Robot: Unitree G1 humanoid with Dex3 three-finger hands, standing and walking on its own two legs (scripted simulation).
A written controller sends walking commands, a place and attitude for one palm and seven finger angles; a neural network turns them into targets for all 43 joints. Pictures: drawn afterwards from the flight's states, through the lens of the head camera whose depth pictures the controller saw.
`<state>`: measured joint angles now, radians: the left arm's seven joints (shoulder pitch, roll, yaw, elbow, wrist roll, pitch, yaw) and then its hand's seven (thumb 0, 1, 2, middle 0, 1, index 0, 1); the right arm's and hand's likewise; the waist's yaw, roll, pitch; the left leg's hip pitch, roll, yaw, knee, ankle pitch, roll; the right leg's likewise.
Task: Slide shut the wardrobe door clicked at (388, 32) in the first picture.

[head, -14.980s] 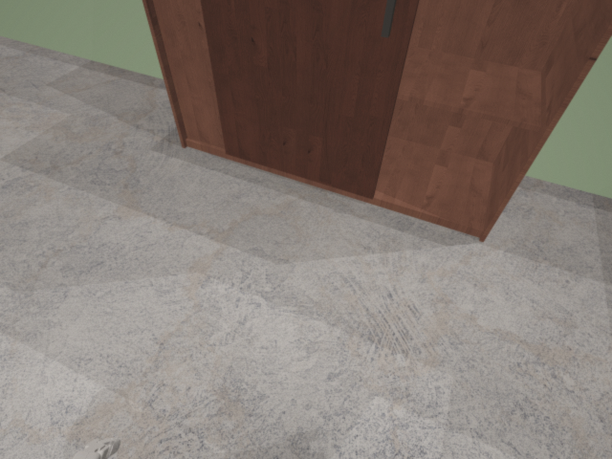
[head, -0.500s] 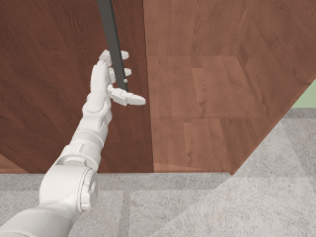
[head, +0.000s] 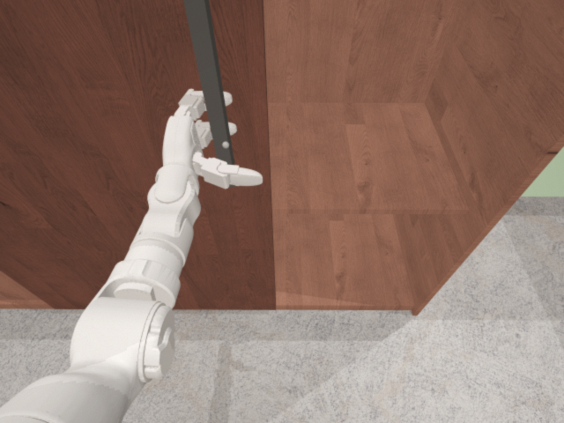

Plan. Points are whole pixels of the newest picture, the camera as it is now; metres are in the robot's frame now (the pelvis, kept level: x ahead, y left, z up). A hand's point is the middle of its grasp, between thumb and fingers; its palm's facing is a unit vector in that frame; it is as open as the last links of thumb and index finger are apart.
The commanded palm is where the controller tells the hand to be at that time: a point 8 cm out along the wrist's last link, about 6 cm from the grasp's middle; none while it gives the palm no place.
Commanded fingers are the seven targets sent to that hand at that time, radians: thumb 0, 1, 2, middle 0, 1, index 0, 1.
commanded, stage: grip the handle and tug to test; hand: left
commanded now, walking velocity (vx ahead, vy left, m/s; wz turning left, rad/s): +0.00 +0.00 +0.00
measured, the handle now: (217, 99) +0.53 +0.07 +0.18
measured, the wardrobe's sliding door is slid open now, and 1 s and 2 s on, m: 0.50 0.50 0.49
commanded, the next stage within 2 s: tug the door sideways, standing still in 1.28 s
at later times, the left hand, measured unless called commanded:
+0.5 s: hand (224, 142) +0.47 +0.06 +0.14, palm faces -0.06 -1.00 +0.00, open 6.7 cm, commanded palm +0.44 +0.11 +0.14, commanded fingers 0.00 0.90 0.90 -0.45 -1.40 -0.45 -1.40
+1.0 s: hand (231, 143) +0.47 +0.05 +0.14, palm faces -0.07 -1.00 +0.00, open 5.9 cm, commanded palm +0.44 +0.11 +0.14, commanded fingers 0.00 0.90 0.90 -0.45 -1.40 -0.45 -1.40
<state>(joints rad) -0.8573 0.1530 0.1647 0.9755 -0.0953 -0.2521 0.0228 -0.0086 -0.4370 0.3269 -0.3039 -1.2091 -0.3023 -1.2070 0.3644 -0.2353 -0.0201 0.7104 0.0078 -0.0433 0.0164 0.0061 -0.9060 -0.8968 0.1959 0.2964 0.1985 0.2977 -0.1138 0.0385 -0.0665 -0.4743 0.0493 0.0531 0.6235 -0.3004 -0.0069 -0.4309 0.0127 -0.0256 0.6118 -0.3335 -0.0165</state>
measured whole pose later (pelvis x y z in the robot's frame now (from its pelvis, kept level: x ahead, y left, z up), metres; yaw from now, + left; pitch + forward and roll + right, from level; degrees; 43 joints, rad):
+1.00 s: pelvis +0.01 +0.00 +0.00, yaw +0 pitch +9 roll +0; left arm -0.81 0.14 0.16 0.92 -0.09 -0.22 0.03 0.00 0.69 0.83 -0.36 -1.38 -0.34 -1.35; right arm 0.36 -0.23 -0.02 0.69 0.01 -0.02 0.02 0.01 -0.91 -0.90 0.20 0.30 0.20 0.30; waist -0.11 0.04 -0.08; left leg -0.45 0.05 0.06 0.60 -0.30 -0.01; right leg -0.41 0.02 -0.02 0.60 -0.34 -0.02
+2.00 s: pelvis +0.03 +0.00 +0.00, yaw +4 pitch +10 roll +0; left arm -0.78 0.03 -0.05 0.74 -0.11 -0.13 0.20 -0.01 0.76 0.80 -0.33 -1.40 -0.25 -1.40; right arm 0.33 -0.21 -0.04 0.70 -0.01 -0.03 0.06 0.01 -0.91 -0.90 0.20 0.30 0.20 0.30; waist -0.05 0.05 -0.07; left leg -0.46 0.02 -0.02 0.63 -0.33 -0.02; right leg -0.39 -0.01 -0.08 0.61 -0.39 -0.02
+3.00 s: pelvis +0.02 -0.09 -0.01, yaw +3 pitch -3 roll +2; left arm -0.88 0.15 -0.05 0.64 -0.13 -0.16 0.09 -0.01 0.73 0.86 -0.44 -1.40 -0.23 -1.40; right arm 0.10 -0.23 -0.05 0.65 0.02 0.03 -0.03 0.01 -0.91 -0.90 0.19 0.30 0.20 0.30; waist 0.02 -0.01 0.31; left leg -0.26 0.08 0.09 0.64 -0.33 -0.04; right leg -0.50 0.05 0.02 1.25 -0.47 -0.04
